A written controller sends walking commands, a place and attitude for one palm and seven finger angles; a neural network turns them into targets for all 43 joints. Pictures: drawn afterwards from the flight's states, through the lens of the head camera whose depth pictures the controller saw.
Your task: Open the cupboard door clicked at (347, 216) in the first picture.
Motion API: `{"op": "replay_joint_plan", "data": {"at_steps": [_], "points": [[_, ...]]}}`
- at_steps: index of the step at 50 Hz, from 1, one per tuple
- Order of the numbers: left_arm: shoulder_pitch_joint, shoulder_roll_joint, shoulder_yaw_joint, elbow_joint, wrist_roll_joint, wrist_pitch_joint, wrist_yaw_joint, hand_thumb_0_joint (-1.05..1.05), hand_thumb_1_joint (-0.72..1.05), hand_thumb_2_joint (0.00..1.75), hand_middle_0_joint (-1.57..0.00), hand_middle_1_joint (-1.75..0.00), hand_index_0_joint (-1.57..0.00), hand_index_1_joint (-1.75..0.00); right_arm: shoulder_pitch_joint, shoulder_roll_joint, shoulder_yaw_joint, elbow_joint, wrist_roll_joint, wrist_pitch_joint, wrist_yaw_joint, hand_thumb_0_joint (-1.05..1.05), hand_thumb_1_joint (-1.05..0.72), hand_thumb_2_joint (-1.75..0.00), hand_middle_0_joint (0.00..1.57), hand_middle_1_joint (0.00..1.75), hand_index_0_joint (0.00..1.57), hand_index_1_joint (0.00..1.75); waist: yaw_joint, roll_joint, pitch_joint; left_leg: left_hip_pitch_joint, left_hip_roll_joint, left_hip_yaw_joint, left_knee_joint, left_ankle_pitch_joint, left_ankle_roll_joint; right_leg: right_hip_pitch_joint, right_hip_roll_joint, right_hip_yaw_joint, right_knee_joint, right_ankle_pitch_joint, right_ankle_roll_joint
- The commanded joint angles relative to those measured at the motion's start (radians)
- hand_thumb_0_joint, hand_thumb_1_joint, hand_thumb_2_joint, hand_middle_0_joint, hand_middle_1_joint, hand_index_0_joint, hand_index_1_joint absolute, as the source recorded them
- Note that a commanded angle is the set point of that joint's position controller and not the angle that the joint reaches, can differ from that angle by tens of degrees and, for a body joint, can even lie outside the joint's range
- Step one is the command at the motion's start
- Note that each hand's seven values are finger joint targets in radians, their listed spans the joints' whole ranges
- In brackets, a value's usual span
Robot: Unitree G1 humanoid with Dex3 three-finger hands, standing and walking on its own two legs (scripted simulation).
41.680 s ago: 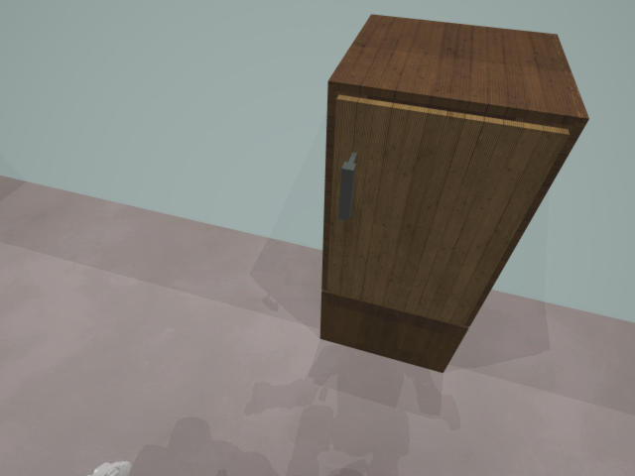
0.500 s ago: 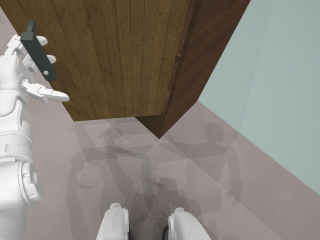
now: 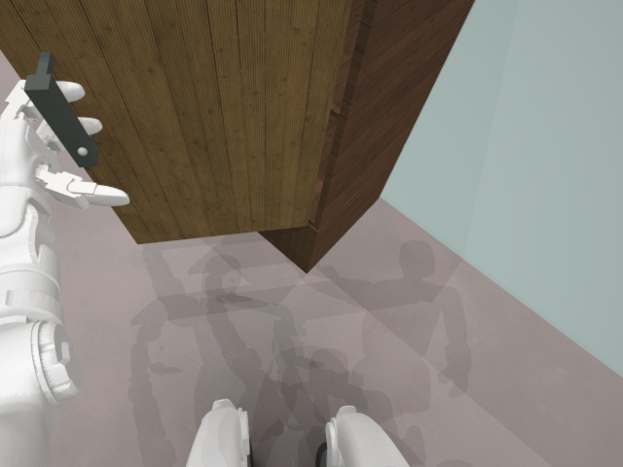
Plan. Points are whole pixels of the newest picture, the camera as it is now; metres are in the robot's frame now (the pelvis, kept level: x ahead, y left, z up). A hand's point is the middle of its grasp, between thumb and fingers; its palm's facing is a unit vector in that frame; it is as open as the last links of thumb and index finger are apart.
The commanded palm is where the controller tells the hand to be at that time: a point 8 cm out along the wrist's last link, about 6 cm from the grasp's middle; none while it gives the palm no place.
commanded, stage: close the thumb around the handle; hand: left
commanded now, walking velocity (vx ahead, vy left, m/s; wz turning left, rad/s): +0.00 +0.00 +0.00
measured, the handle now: (68, 113) +0.54 +0.28 +0.07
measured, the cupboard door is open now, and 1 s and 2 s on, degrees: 51 52 98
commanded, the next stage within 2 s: pull the door open along its arc in 0.76 s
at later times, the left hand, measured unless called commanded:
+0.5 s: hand (80, 151) +0.48 +0.25 +0.07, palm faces +0.11 -0.99 -0.02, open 8.8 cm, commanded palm +0.46 +0.29 +0.06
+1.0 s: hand (82, 151) +0.48 +0.25 +0.07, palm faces +0.12 -0.99 -0.01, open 6.0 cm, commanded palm +0.44 +0.29 +0.06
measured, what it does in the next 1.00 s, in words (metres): stands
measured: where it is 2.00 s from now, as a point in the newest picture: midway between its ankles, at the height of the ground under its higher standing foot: outside the picture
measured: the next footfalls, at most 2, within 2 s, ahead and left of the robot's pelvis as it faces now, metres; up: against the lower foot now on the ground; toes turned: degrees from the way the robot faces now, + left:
none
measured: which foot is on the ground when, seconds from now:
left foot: down 0.00-1.00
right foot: down 0.00-1.00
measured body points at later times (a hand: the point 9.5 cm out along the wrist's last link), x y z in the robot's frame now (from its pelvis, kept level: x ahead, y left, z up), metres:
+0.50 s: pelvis +0.00 +0.01 +0.00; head +0.12 +0.04 +0.43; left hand +0.47 +0.31 +0.08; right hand +0.02 -0.26 -0.11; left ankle +0.04 +0.11 -0.65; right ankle +0.00 -0.12 -0.65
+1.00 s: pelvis -0.01 +0.01 +0.00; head +0.12 +0.04 +0.43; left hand +0.47 +0.30 +0.08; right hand +0.01 -0.26 -0.11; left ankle +0.04 +0.11 -0.65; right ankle +0.00 -0.12 -0.65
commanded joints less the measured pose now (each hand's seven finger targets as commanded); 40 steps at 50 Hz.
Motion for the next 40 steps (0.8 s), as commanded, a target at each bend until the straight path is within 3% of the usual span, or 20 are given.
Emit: {"op": "replay_joint_plan", "data": {"at_steps": [1,3,7,11,15,16,17,20,22,25,26,28,29,31,36,37,39,40], "points": [[-0.415,0.246,0.009,-0.223,-0.019,-0.069,0.001,0.0,-0.5,0.3,-0.3,-1.2,-0.3,-1.2,0.159,-0.186,-0.071,-0.042,-0.004,-0.015,-0.018,0.0,-0.9,-0.9,0.2,0.3,0.2,0.3,-0.006,0.155,-0.465,0.496,-0.035,-0.061,-0.106,0.382,0.017,0.057,0.026,0.036,-0.133,0.339,-0.006],[-0.417,0.251,0.014,-0.218,-0.018,-0.066,0.007,0.0,-0.5,0.3,-0.3,-1.2,-0.3,-1.2,0.158,-0.189,-0.074,-0.038,-0.004,-0.015,-0.019,0.0,-0.9,-0.9,0.2,0.3,0.2,0.3,-0.006,0.16,-0.467,0.502,-0.033,-0.063,-0.108,0.378,0.016,0.048,0.023,0.035,-0.136,0.333,-0.003],[-0.405,0.25,0.014,-0.244,-0.016,-0.076,0.009,0.0,-0.28,0.4,-0.32,-1.22,-0.32,-1.22,0.157,-0.189,-0.075,-0.04,-0.005,-0.014,-0.017,0.0,-0.9,-0.9,0.2,0.3,0.2,0.3,0.005,0.167,-0.496,0.525,-0.034,-0.063,-0.112,0.399,0.013,0.061,0.024,0.033,-0.133,0.342,-0.006],[-0.4,0.26,0.024,-0.215,-0.018,-0.073,0.015,0.0,-0.05,0.49,-0.33,-1.25,-0.33,-1.25,0.157,-0.191,-0.071,-0.038,-0.005,-0.014,-0.018,0.0,-0.9,-0.9,0.2,0.3,0.2,0.3,-0.004,0.128,-0.441,0.475,-0.035,-0.06,-0.114,0.35,0.018,0.062,0.027,0.036,-0.143,0.314,-0.005],[-0.423,0.282,0.026,-0.201,-0.01,-0.067,0.013,0.0,0.17,0.59,-0.35,-1.27,-0.35,-1.27,0.155,-0.194,-0.069,-0.038,-0.003,-0.015,-0.021,0.0,-0.9,-0.9,0.2,0.3,0.2,0.3,-0.008,0.145,-0.437,0.467,-0.036,-0.06,-0.118,0.335,0.017,0.058,0.024,0.038,-0.145,0.302,-0.004],[-0.419,0.295,0.042,-0.212,-0.011,-0.075,0.014,0.0,0.23,0.61,-0.35,-1.28,-0.35,-1.28,0.161,-0.194,-0.07,-0.039,-0.006,-0.015,-0.022,0.0,-0.9,-0.9,0.2,0.3,0.2,0.3,0.004,0.158,-0.449,0.488,-0.034,-0.066,-0.119,0.357,0.015,0.058,0.026,0.034,-0.137,0.308,-0.009],[-0.414,0.265,0.017,-0.221,-0.009,-0.077,0.011,0.0,0.28,0.64,-0.36,-1.28,-0.36,-1.28,0.156,-0.191,-0.07,-0.042,-0.006,-0.015,-0.02,0.0,-0.9,-0.9,0.2,0.3,0.2,0.3,0.004,0.184,-0.471,0.518,-0.033,-0.07,-0.122,0.372,0.01,0.039,0.023,0.03,-0.133,0.307,-0.009],[-0.4,0.229,-0.001,-0.227,-0.02,-0.077,0.009,0.0,0.45,0.71,-0.37,-1.3,-0.37,-1.3,0.154,-0.19,-0.073,-0.04,-0.007,-0.017,-0.017,0.0,-0.9,-0.9,0.2,0.3,0.2,0.3,0.0,0.174,-0.464,0.537,-0.03,-0.071,-0.125,0.373,0.009,0.027,0.025,0.025,-0.143,0.299,-0.008],[-0.376,0.256,0.026,-0.202,-0.026,-0.069,0.008,0.0,0.56,0.76,-0.38,-1.31,-0.38,-1.31,0.156,-0.195,-0.072,-0.043,-0.006,-0.014,-0.017,0.0,-0.9,-0.9,0.2,0.3,0.2,0.3,0.004,0.136,-0.459,0.502,-0.032,-0.066,-0.122,0.364,0.013,0.051,0.025,0.029,-0.141,0.31,-0.005],[-0.371,0.276,0.036,-0.2,-0.023,-0.061,0.005,0.0,0.73,0.83,-0.39,-1.33,-0.39,-1.33,0.152,-0.194,-0.069,-0.051,-0.002,-0.014,-0.018,0.0,-0.9,-0.9,0.2,0.3,0.2,0.3,0.01,0.132,-0.441,0.462,-0.037,-0.058,-0.127,0.335,0.015,0.076,0.025,0.032,-0.145,0.304,-0.005],[-0.389,0.283,0.041,-0.202,-0.022,-0.066,0.007,0.0,0.79,0.85,-0.39,-1.34,-0.39,-1.34,0.157,-0.196,-0.07,-0.046,-0.004,-0.014,-0.02,0.0,-0.9,-0.9,0.2,0.3,0.2,0.3,0.002,0.118,-0.442,0.466,-0.036,-0.062,-0.122,0.339,0.018,0.068,0.026,0.033,-0.142,0.303,-0.006],[-0.4,0.282,0.035,-0.191,-0.014,-0.065,0.011,0.0,0.9,0.9,-0.4,-1.35,-0.4,-1.35,0.156,-0.195,-0.068,-0.044,-0.004,-0.013,-0.021,0.0,-0.9,-0.9,0.2,0.3,0.2,0.3,0.001,0.143,-0.425,0.481,-0.031,-0.07,-0.127,0.336,0.012,0.033,0.025,0.027,-0.14,0.283,-0.007],[-0.403,0.257,0.016,-0.189,-0.014,-0.063,0.011,0.0,0.9,0.9,-0.4,-1.35,-0.4,-1.35,0.153,-0.194,-0.069,-0.046,-0.005,-0.014,-0.02,0.0,-0.9,-0.9,0.2,0.3,0.2,0.3,-0.007,0.142,-0.418,0.485,-0.031,-0.071,-0.129,0.325,0.012,0.019,0.025,0.026,-0.143,0.269,-0.005],[-0.402,0.255,0.02,-0.204,-0.016,-0.07,0.013,0.0,0.9,0.9,-0.4,-1.35,-0.4,-1.35,0.159,-0.194,-0.069,-0.048,-0.008,-0.017,-0.018,0.0,-0.9,-0.9,0.2,0.3,0.2,0.3,0.003,0.161,-0.433,0.501,-0.032,-0.073,-0.127,0.339,0.011,0.017,0.025,0.024,-0.138,0.272,-0.01],[-0.425,0.258,0.02,-0.196,-0.013,-0.066,0.017,0.0,0.9,0.9,-0.4,-1.35,-0.4,-1.35,0.161,-0.195,-0.071,-0.047,-0.008,-0.016,-0.019,0.0,-0.9,-0.9,0.2,0.3,0.2,0.3,-0.008,0.151,-0.438,0.499,-0.031,-0.077,-0.123,0.334,0.013,0.007,0.024,0.024,-0.135,0.267,-0.008],[-0.401,0.274,0.032,-0.183,-0.008,-0.063,0.019,0.0,0.9,0.9,-0.4,-1.35,-0.4,-1.35,0.163,-0.199,-0.069,-0.049,-0.009,-0.014,-0.02,0.0,-0.9,-0.9,0.2,0.3,0.2,0.3,0.005,0.142,-0.457,0.5,-0.03,-0.08,-0.127,0.339,0.01,0.015,0.023,0.021,-0.13,0.266,-0.007],[-0.423,0.25,0.008,-0.2,-0.005,-0.061,0.024,0.0,0.9,0.9,-0.4,-1.35,-0.4,-1.35,0.159,-0.195,-0.069,-0.048,-0.009,-0.013,-0.019,0.0,-0.9,-0.9,0.2,0.3,0.2,0.3,-0.003,0.161,-0.447,0.505,-0.03,-0.077,-0.126,0.34,0.011,0.009,0.023,0.022,-0.136,0.268,-0.007],[-0.413,0.252,0.015,-0.202,-0.005,-0.06,0.025,0.0,0.9,0.9,-0.4,-1.35,-0.4,-1.35,0.16,-0.195,-0.071,-0.05,-0.009,-0.014,-0.018,0.0,-0.9,-0.9,0.2,0.3,0.2,0.3,-0.002,0.14,-0.456,0.5,-0.031,-0.075,-0.124,0.334,0.012,0.019,0.024,0.024,-0.137,0.269,-0.005]]}}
